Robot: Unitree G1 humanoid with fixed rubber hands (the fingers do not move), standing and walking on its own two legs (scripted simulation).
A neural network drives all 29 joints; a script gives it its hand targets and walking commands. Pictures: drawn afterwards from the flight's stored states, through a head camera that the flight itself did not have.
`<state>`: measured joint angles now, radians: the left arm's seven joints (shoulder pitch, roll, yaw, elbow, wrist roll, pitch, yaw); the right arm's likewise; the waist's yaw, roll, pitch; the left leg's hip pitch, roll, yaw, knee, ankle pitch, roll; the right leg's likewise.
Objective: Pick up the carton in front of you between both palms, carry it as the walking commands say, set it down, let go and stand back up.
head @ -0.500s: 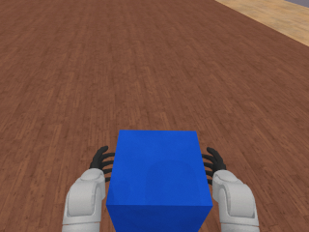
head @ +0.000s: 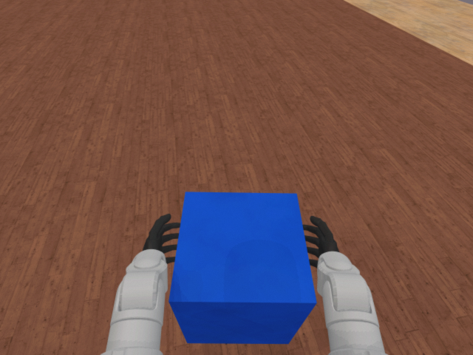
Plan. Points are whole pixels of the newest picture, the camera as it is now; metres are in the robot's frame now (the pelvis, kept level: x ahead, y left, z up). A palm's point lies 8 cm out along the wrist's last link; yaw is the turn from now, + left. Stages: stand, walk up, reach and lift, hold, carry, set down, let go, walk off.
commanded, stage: carry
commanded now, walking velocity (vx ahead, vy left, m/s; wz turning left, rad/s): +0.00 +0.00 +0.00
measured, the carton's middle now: (239, 271) +0.31 +0.00 -0.04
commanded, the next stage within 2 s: hold in 0.18 s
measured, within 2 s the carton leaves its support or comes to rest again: neither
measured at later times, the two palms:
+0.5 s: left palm (159, 267) +0.27 +0.14 +0.05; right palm (343, 282) +0.24 -0.16 +0.05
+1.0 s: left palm (160, 255) +0.29 +0.14 +0.04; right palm (335, 271) +0.27 -0.16 +0.04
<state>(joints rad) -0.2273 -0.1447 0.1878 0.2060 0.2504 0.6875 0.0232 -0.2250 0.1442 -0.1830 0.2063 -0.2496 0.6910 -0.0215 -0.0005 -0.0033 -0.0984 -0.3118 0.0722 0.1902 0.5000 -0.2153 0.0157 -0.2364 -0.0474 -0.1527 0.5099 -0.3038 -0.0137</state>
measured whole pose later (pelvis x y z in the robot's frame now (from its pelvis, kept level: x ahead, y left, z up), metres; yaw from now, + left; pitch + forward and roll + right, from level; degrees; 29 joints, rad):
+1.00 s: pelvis -0.04 +0.02 +0.00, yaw -7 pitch -7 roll +0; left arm -0.49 -0.20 0.46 0.50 0.41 0.63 -0.01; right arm -0.50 0.18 -0.45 0.56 -0.42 0.59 0.04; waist 0.02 -0.02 0.05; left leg -0.18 -0.05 -0.04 0.52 -0.22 0.02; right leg -0.16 0.03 0.10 0.55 -0.27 0.00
